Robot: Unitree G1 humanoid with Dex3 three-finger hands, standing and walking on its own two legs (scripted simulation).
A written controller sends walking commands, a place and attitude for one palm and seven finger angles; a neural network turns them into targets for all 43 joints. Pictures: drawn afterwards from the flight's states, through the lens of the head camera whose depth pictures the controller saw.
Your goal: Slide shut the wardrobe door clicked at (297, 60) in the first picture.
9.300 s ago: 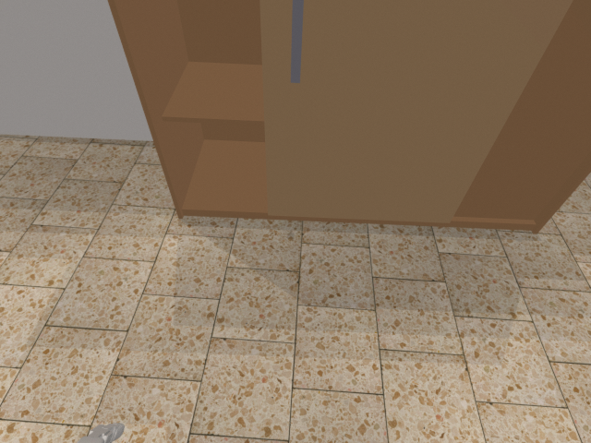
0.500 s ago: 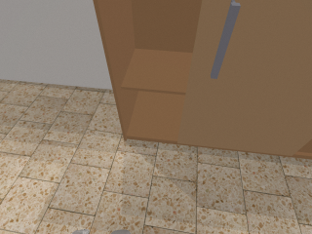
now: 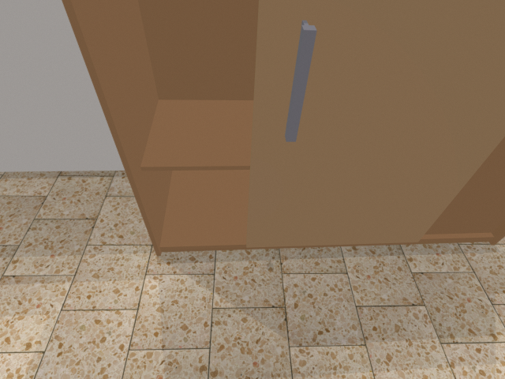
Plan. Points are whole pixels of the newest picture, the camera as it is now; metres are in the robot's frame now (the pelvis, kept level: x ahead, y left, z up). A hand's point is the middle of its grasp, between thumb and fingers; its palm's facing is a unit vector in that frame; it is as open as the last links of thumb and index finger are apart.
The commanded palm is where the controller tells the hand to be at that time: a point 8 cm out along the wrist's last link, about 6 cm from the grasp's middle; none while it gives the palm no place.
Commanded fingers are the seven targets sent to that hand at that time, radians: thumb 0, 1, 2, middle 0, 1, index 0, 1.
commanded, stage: take the last steps up to it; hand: right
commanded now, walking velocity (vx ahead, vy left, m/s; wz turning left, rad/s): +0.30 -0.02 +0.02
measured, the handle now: (296, 86) +0.76 -0.10 +0.09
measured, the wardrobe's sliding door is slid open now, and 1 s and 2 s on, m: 0.39 0.39 0.39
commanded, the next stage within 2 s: come to a stop and stand still in 0.54 s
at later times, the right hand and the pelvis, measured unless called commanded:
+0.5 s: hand (373, 330) +0.26 -0.25 -0.17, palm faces +0.00 +0.98 -0.18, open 7.4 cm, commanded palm none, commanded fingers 0.00 -0.90 -0.90 0.20 0.30 0.20 0.30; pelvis +0.16 -0.07 -0.01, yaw +2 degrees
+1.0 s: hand (356, 286) +0.35 -0.24 -0.17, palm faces +0.00 +0.97 -0.26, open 7.3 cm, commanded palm none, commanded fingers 0.00 -0.90 -0.90 0.20 0.30 0.20 0.30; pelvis +0.28 -0.05 -0.01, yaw +3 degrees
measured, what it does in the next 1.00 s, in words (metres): walks ahead: right foot, then left foot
